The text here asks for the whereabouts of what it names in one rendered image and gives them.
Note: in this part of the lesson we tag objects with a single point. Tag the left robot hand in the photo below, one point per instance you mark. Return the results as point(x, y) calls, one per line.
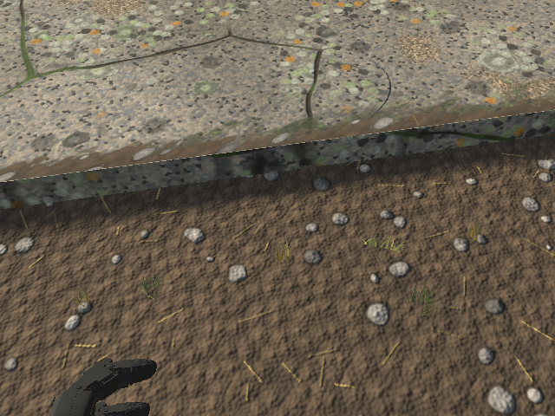
point(100, 381)

